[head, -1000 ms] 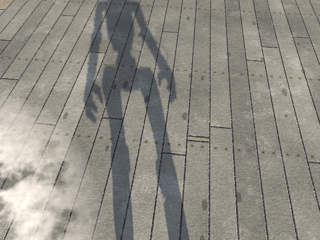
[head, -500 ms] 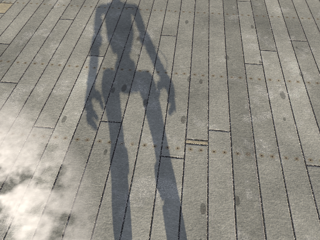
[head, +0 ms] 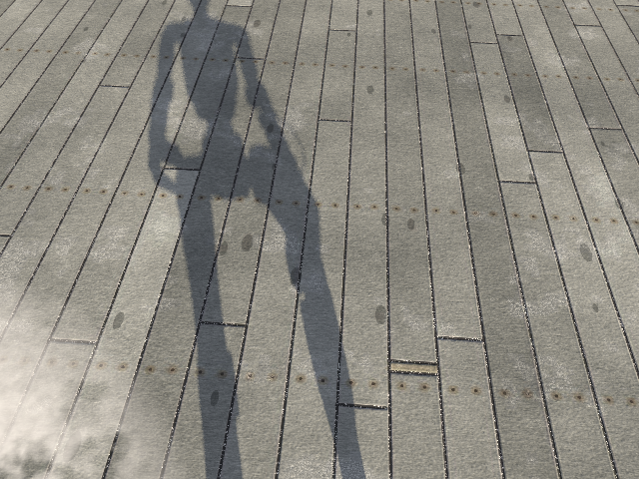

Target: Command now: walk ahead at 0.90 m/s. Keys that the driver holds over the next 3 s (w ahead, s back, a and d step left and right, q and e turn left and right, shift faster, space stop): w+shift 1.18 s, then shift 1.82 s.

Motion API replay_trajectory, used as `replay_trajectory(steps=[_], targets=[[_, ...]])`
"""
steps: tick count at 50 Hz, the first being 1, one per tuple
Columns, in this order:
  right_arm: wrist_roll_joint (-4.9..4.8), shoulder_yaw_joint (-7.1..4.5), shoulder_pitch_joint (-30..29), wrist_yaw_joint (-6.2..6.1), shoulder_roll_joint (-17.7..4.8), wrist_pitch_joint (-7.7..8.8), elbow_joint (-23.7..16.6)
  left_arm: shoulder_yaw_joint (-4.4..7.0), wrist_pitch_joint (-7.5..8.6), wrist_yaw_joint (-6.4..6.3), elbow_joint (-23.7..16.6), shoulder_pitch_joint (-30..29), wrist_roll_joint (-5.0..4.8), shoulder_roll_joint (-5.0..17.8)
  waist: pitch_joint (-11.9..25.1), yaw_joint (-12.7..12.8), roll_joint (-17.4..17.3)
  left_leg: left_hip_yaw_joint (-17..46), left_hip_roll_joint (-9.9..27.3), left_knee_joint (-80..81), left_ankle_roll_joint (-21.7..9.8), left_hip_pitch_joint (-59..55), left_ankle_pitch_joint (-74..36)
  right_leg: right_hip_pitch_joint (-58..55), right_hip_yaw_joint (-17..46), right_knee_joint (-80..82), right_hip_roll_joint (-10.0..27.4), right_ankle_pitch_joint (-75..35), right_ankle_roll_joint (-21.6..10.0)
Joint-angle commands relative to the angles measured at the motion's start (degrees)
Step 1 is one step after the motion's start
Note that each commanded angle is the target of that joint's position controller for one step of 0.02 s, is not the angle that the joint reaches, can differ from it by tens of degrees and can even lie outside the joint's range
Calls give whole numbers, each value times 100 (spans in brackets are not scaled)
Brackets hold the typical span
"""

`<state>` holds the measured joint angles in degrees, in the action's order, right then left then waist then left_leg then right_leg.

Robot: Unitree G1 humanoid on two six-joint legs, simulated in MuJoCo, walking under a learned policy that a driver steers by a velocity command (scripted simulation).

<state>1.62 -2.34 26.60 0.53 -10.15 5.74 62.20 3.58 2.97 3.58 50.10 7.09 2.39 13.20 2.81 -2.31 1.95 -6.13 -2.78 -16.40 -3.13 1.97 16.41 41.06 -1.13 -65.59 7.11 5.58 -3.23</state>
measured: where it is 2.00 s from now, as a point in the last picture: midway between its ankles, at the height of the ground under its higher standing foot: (327, 164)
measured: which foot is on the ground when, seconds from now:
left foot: down 0.00-0.26, up 0.28-0.70, down 0.72-1.00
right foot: up 0.00-0.22, down 0.24-0.70, up 0.72-1.00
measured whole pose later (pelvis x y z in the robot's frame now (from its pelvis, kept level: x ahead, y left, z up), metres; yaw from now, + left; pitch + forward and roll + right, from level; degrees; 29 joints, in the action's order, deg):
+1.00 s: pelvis +0.93 -0.01 +0.00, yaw -1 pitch +1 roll +2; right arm 0.4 -2.7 30.1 1.1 -14.1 6.7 59.2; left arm 0.5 4.0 3.0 44.7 3.9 2.3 14.2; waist -0.3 -3.1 1.9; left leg -4.9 -6.8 -12.8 -5.3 -1.7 15.4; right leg 42.6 0.4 -54.2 8.5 2.6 -3.6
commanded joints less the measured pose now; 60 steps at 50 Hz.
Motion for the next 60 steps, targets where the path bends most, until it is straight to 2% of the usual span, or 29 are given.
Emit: replay_trajectory(steps=[1,6,8,10,11,12,13,14,15,16,19,22,26,29,32,33,35,36,37,38,39,40,42,45,49,54,57,59,60], targets=[[-55,-75,-63,-27,-701,179,-367,-17,-28,29,-587,-852,-37,231,-1227,113,-332,1190,1360,1644,-777,398,-32,873,-108,1030,61,-509,151],[-129,-75,182,-85,-823,242,-327,-114,-6,33,-914,-1557,-113,164,-1365,59,-365,447,1450,2114,-736,-363,-2260,-135,-569,2863,-242,-994,-219],[-88,-95,200,-88,-1007,212,-311,-85,13,-48,-917,-1403,-117,270,-1012,198,-587,175,1508,1383,-639,-1003,-4951,-728,-811,3129,-648,-561,-457],[39,-183,216,-164,-1336,85,-264,29,36,-159,-699,-402,-120,568,-253,721,-1023,63,1654,-286,-524,-1452,-7271,-1788,-849,3051,-1096,234,-664],[95,-237,100,-206,-1464,-18,-281,138,52,-228,-342,811,-122,787,330,1255,-1091,15,1630,-1768,-468,-1197,-7343,-2968,-802,3203,-1244,594,-760],[91,-237,-118,-201,-1368,-54,-385,267,73,-307,12,2025,-44,1088,888,1789,-905,21,1357,-3630,-435,19,-6035,-4666,-270,3277,-789,963,-875],[-141,-49,299,-1,-418,-15,-664,425,95,-357,136,2417,141,1678,1538,1226,679,206,456,-5952,-291,2398,-1583,-6356,2426,3747,871,3455,-1287],[-229,-69,272,64,-523,146,-776,419,105,-246,163,2155,47,1577,1891,972,1070,1205,-129,-6849,-428,3441,834,-6483,5024,5109,1335,4395,-1396],[-237,-124,-482,15,-758,164,-1001,365,147,-207,170,1447,24,1269,738,747,578,1253,313,-7044,-542,4047,191,-5690,4259,5269,1088,3941,-1186],[-188,-104,-811,9,-798,189,-1084,266,213,-191,182,1216,-16,831,217,660,-190,1149,592,-6742,-538,3940,-304,-4751,3327,5256,1005,2950,-1110],[73,1,-756,145,-420,-36,-1157,61,322,-260,398,998,-69,288,-331,-1,-116,1151,1031,-5926,-330,3199,-442,-2949,1957,5643,432,2193,-807],[117,62,-1494,243,-450,-210,-1506,51,447,-278,497,1335,-165,454,-930,-1,-71,859,1255,-5315,-68,3895,-837,-2597,1360,6138,236,1706,-851],[55,166,-2761,300,-547,-148,-2004,14,533,-221,506,1820,-251,480,-1323,328,-174,242,1106,-3054,40,3624,-2228,-2531,398,6495,-215,-261,-744],[-67,221,-3191,323,-540,-135,-2125,9,581,-277,614,2192,-314,690,-1183,508,-117,-148,706,-1960,-162,3015,-2967,-3413,103,6856,-105,-2048,-590],[-15,164,-3148,213,-801,-87,-2203,27,521,-356,694,2301,-219,986,-858,345,206,-307,245,-1376,-408,2722,-2403,-4841,-114,6010,185,-5086,-449],[-18,101,-2790,160,-954,-97,-2131,60,451,-411,698,2275,-135,1142,-494,134,408,-327,0,-1403,-463,2348,-1883,-5194,-122,5390,274,-5983,-416],[-34,-112,-662,8,-1365,-121,-1532,130,260,-524,686,1970,25,1363,585,-920,572,-124,-149,-1313,-667,395,-1178,-5012,-218,2766,361,-6250,-381],[55,-246,436,-96,-1678,-156,-1274,103,238,-527,587,1824,52,1154,1153,-1335,445,554,528,-1712,-802,-1065,-164,-3858,-197,919,139,-4808,-421],[272,-422,393,-106,-2252,-118,-1262,-148,282,-320,330,2741,-250,-45,1893,-355,-1696,3808,2473,-1298,-1704,-3112,1223,-1096,23,-1766,-922,1077,-172],[103,-406,233,20,-1802,-161,-1247,-58,409,-338,302,2259,-350,565,2138,-604,-1131,5470,2440,-38,-1675,-3055,2083,-285,724,-2303,-1120,1856,-342],[97,-350,-435,39,-1523,-103,-1227,-32,432,-381,15,1364,-356,684,766,-403,-720,4309,2175,131,-1422,-2026,1516,218,678,-2097,-670,1163,-413],[90,-264,-648,72,-1127,-49,-1174,-66,447,-364,-70,1060,-285,638,301,-257,-61,3580,2009,238,-1287,-1086,796,13,646,-1689,-464,868,-434],[77,-117,-726,21,-693,18,-967,-128,294,-253,-159,1081,-99,385,-202,253,-93,2608,1552,513,-981,312,368,-570,716,-1166,-209,782,-356],[-90,-83,-562,3,-736,159,-792,-222,89,-91,-350,734,21,158,-753,468,-304,1881,1257,1059,-863,1017,275,-260,515,-534,97,703,-120],[-151,-89,-234,81,-880,257,-779,-338,139,-17,-940,-676,4,286,-1253,229,-222,890,763,1501,-798,1362,-1537,-310,-170,1636,91,-770,35],[-206,-120,309,6,-1297,293,-595,-390,198,-26,-1159,-1300,-111,406,-1074,39,-414,458,1051,1613,-536,-197,-4701,-1154,-670,3402,-491,-1712,-304],[-9,-179,280,-135,-1658,108,-552,-201,198,-190,-909,-169,-63,865,-40,711,-959,361,1340,-392,-397,-1124,-7421,-2389,-643,3384,-1085,-446,-551],[83,-202,-120,-211,-1625,-37,-660,50,146,-384,-213,2136,-8,1340,984,1761,-904,272,1148,-3558,-369,33,-6075,-4777,-105,3313,-646,524,-787],[-109,17,655,-80,-504,-6,-899,211,178,-433,-175,2333,212,1932,1732,969,904,350,249,-6196,-189,2232,-690,-6628,2470,3270,1277,614,-1389]])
